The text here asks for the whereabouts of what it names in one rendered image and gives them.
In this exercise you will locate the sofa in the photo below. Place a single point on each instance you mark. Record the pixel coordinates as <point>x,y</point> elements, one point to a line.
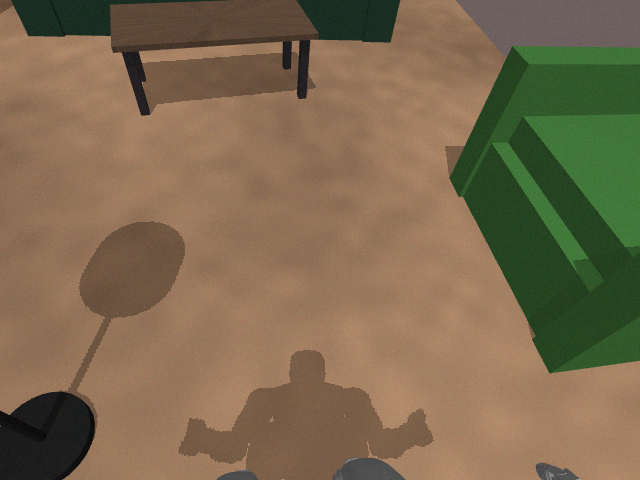
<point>363,20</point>

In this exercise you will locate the coffee table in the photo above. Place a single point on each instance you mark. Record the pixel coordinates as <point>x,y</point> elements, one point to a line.
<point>175,25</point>

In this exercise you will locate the armchair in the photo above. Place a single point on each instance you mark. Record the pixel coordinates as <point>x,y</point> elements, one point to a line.
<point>551,175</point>

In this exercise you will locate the right robot hand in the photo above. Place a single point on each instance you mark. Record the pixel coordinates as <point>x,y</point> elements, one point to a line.
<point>549,472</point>

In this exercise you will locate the floor lamp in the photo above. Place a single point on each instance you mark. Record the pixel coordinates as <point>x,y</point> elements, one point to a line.
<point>45,438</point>

